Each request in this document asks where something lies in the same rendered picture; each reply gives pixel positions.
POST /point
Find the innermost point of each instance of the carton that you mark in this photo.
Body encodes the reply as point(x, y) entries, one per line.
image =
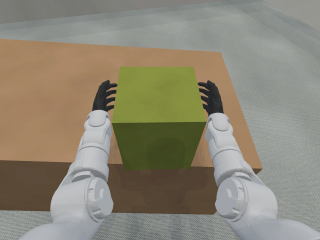
point(158, 117)

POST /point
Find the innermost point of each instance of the pedestal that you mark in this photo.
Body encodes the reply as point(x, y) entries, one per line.
point(47, 90)

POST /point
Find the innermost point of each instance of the right robot forearm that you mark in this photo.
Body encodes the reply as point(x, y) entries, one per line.
point(225, 153)

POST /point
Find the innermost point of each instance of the left robot forearm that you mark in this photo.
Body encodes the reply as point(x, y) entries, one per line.
point(93, 150)

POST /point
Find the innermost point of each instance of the robot left hand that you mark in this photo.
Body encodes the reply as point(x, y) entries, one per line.
point(101, 100)

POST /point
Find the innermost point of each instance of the right robot upper arm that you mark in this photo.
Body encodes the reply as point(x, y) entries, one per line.
point(250, 209)

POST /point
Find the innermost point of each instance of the robot right hand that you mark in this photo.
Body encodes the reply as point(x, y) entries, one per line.
point(214, 102)

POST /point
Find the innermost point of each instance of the left robot upper arm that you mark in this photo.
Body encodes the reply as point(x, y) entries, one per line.
point(77, 209)

